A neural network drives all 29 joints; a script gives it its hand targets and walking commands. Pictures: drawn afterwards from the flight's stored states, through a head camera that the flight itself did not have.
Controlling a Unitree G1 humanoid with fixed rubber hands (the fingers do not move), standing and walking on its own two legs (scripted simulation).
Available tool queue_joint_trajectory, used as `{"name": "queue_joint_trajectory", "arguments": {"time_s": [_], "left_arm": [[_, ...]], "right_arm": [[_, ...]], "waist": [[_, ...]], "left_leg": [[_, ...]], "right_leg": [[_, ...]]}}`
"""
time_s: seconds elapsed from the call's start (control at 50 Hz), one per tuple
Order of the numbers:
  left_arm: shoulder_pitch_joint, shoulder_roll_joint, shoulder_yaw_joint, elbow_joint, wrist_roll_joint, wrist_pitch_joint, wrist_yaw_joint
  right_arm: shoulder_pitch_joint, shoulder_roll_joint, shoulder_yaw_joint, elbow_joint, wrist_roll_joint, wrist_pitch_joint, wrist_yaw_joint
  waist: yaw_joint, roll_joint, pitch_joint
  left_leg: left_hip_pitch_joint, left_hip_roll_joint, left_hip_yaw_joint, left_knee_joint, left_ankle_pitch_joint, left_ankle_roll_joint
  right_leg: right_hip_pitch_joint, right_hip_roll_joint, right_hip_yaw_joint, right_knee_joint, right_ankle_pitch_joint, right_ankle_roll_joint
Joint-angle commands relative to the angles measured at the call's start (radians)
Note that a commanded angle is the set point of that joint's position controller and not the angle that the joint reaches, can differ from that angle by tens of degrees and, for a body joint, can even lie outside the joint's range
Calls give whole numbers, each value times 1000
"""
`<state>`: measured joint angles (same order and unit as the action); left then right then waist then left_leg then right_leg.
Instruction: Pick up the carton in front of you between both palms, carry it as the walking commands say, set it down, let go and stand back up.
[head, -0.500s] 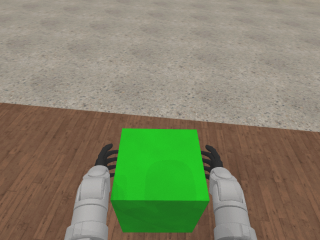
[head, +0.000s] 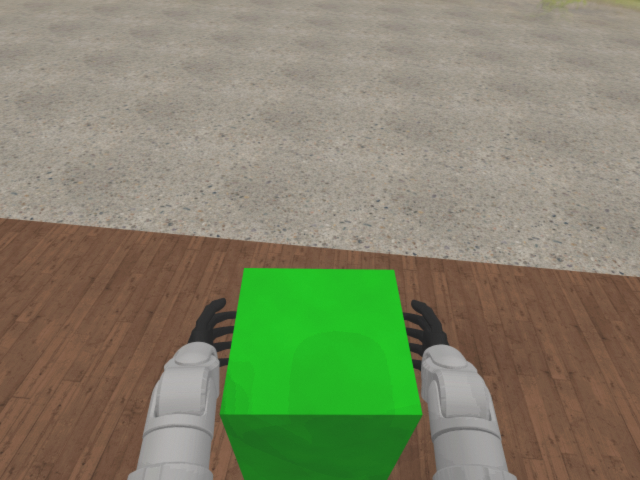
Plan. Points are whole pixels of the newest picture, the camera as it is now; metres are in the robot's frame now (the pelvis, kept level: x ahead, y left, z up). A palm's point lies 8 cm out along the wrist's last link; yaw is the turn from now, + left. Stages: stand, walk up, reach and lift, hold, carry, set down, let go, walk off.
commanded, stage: reach and lift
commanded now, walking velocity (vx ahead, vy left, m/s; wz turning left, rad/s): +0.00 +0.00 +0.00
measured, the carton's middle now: (317, 378) +0.29 +0.00 -0.04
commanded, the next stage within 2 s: hold in 0.12 s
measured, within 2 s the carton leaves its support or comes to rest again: neither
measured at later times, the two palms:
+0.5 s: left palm (198, 354) +0.27 +0.15 +0.05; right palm (439, 356) +0.27 -0.15 +0.05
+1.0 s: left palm (213, 275) +0.39 +0.15 +0.06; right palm (422, 282) +0.39 -0.15 +0.06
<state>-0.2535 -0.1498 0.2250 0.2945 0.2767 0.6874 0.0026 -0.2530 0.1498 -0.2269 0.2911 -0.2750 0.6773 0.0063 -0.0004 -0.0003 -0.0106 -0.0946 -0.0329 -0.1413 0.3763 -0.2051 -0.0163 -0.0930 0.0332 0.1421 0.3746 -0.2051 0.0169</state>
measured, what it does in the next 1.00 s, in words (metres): walks ahead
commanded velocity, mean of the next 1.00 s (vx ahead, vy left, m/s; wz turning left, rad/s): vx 0.27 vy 0.00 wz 0.00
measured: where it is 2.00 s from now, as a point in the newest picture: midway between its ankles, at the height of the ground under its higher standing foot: (299, 359)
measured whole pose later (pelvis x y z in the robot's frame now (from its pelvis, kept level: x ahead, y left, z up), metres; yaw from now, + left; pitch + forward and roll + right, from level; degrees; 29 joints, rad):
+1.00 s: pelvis +0.12 +0.00 -0.02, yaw +1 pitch +6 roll -1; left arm -0.19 -0.14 0.12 -0.20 0.10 1.16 0.09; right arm -0.14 0.13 -0.13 -0.27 -0.11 1.18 -0.10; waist 0.00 0.03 -0.18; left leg -0.30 0.09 0.07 0.77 -0.44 -0.03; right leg -0.26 -0.02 -0.15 0.57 -0.38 -0.01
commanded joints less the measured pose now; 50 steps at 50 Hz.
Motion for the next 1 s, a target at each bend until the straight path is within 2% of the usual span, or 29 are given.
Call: {"name": "queue_joint_trajectory", "arguments": {"time_s": [0.0,0.1,0.2,0.32,0.46,0.48,0.52,0.54,0.6,0.64,0.68,0.72,0.74,0.76,0.78,0.8,0.82,0.84,0.86,0.88,0.9,0.92,0.94,0.96,0.98], "left_arm": [[-480,-940,-544,-51,-255,-33,-246],[-492,-939,-550,-63,-259,-22,-246],[-481,-939,-609,-150,-298,13,-239],[-485,-897,-536,-87,-252,51,-240],[-572,-928,-545,-86,-267,40,-250],[-583,-922,-545,-90,-270,42,-246],[-585,-925,-577,-130,-290,45,-238],[-600,-923,-587,-150,-301,49,-233],[-574,-913,-654,-219,-348,91,-215],[-572,-885,-700,-277,-383,139,-205],[-571,-858,-731,-321,-415,201,-193],[-558,-827,-749,-351,-444,266,-179],[-546,-817,-755,-373,-455,295,-171],[-540,-816,-764,-408,-471,325,-164],[-538,-819,-775,-450,-490,352,-160],[-530,-830,-789,-485,-509,379,-156],[-536,-842,-802,-523,-533,405,-155],[-528,-852,-816,-542,-558,430,-157],[-523,-863,-827,-558,-582,449,-164],[-518,-878,-835,-568,-602,462,-171],[-499,-895,-835,-577,-614,472,-176],[-470,-907,-832,-586,-616,479,-178],[-420,-906,-817,-581,-603,486,-174],[-363,-897,-797,-576,-570,481,-166],[-349,-887,-794,-612,-549,486,-157]], "right_arm": [[-452,945,539,-30,244,-21,238],[-464,944,546,-43,248,-10,239],[-456,947,606,-129,286,27,232],[-460,901,531,-65,244,62,236],[-545,931,541,-61,256,51,245],[-549,924,539,-67,257,52,242],[-554,927,561,-99,275,56,232],[-567,928,577,-124,286,61,229],[-547,913,646,-197,329,103,207],[-538,884,690,-261,363,151,193],[-549,861,727,-319,397,214,180],[-556,843,758,-355,439,283,171],[-563,845,777,-378,470,317,170],[-567,853,793,-396,502,345,170],[-562,862,805,-412,526,369,168],[-540,866,807,-426,540,390,166],[-500,861,800,-432,542,409,161],[-445,854,792,-440,541,428,154],[-422,851,787,-470,536,446,145],[-426,854,790,-525,531,462,136],[-433,858,796,-575,531,476,130],[-421,862,803,-615,531,488,127],[-421,879,808,-640,543,502,131],[-463,873,836,-697,570,517,144],[-448,893,846,-689,582,523,155]], "waist": [[0,1,-241],[-1,0,-235],[-1,-1,-275],[0,2,-132],[-1,2,-186],[-2,16,-232],[0,16,-206],[-2,20,-184],[5,34,-263],[2,13,-284],[6,-53,-242],[13,-168,-225],[12,-203,-209],[13,-175,-204],[13,-118,-214],[10,-35,-225],[-4,147,-247],[-15,267,-256],[-17,274,-228],[-18,212,-224],[-12,163,-257],[-1,120,-315],[23,6,-370],[38,-280,-377],[42,-343,-325]], "left_leg": [[67,-74,76,-41,236,-8],[70,-74,77,-46,218,-7],[108,-73,72,-57,279,-8],[57,-68,83,-85,100,-3],[64,-66,85,-69,83,-1],[-41,106,44,7,-86,9],[-150,88,5,-33,-488,23],[-182,92,12,-27,-531,22],[-161,109,48,32,-375,29],[-191,115,53,62,-410,38],[-268,98,104,132,-401,23],[-350,46,222,278,-277,1],[-355,42,252,227,-262,1],[-291,48,258,162,-239,5],[-205,59,244,109,-211,9],[-107,97,187,62,-197,19],[12,210,15,31,-115,63],[139,293,-120,6,57,124],[187,347,-195,3,231,174],[202,349,-169,28,337,186],[180,324,-82,84,356,160],[30,271,56,170,331,103],[-176,187,221,374,320,40],[-475,101,333,595,141,-15],[-727,40,300,618,-295,-15]], "right_leg": [[70,74,-75,-39,244,9],[72,74,-77,-43,226,9],[112,73,-71,-55,286,11],[57,69,-81,-82,104,3],[56,66,-84,-68,89,0],[-41,-101,-41,20,-81,-8],[-134,-71,-30,1,-458,-19],[-169,-70,-41,16,-496,-18],[-167,-73,-102,93,-299,-24],[-182,-102,-72,78,-361,-35],[-182,-156,-1,8,-447,-56],[-122,-239,115,-83,-468,-104],[-114,-264,135,-78,-439,-128],[-149,-248,90,-47,-382,-125],[-189,-206,2,14,-309,-101],[-249,-157,-91,120,-233,-72],[-362,-98,-202,324,-135,-30],[-517,-60,-273,426,-193,7],[-604,-47,-288,386,-314,11],[-593,-47,-284,301,-336,5],[-487,-40,-305,170,-246,1],[-213,-34,-306,41,-142,-13],[77,-110,-176,-55,-104,-44],[291,-301,133,-16,208,-147],[421,-396,256,-52,518,-240]]}}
